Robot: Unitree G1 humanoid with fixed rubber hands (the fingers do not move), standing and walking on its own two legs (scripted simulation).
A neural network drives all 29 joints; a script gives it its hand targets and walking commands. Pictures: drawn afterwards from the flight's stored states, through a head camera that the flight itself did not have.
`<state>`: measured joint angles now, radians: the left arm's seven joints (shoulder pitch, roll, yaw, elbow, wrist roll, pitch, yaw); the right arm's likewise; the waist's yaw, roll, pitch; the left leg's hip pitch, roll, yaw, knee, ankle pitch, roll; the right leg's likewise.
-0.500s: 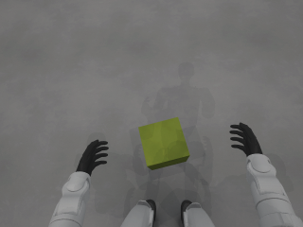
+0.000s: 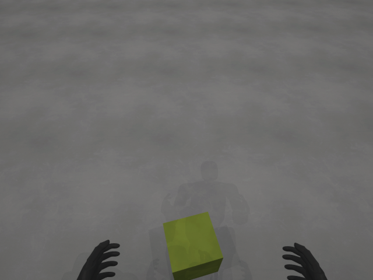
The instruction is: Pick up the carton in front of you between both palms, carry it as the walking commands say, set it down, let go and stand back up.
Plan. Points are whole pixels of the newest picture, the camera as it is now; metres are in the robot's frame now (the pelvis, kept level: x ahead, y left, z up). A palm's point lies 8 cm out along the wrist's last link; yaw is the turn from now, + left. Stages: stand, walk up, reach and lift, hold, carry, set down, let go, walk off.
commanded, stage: let go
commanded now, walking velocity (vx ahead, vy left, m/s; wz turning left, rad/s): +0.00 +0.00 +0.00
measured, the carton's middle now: (191, 248) +0.39 +0.02 -0.65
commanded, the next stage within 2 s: stand in 0.38 s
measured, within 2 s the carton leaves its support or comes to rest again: neither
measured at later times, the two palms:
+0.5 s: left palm out of the picture +0.14 +0.26 -0.08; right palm out of the picture +0.12 -0.26 -0.08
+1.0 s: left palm out of the picture +0.13 +0.29 -0.10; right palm out of the picture +0.12 -0.28 -0.08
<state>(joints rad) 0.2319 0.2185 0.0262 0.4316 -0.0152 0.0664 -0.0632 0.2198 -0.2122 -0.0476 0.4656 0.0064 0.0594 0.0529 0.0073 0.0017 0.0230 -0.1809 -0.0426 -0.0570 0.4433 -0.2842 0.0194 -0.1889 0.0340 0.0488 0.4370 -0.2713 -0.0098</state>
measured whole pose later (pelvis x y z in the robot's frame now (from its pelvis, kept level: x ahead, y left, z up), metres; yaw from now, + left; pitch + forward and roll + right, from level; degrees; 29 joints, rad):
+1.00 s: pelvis +0.00 +0.01 +0.00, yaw +0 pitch -1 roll +0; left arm 0.14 0.34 0.03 0.84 0.03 -0.01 0.03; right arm 0.18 -0.34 -0.02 0.78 -0.03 0.00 -0.03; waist 0.00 -0.02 0.01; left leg -0.14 -0.05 -0.05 0.47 -0.31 0.03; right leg -0.15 0.03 0.05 0.45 -0.29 0.00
